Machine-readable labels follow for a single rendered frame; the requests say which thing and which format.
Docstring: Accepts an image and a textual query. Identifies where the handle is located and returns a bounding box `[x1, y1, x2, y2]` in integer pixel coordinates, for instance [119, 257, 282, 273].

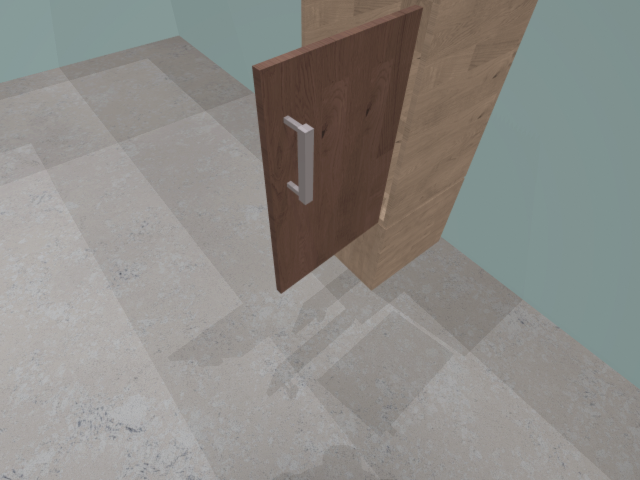
[283, 116, 314, 205]

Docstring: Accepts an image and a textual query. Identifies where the cupboard door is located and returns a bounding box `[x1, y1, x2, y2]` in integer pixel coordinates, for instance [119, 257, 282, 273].
[252, 5, 423, 294]

